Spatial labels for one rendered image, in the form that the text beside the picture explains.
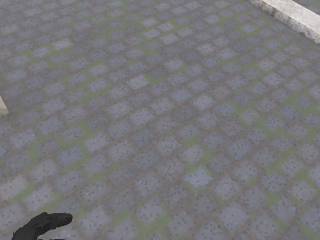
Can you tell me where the robot left hand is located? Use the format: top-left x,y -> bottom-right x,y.
11,212 -> 73,240

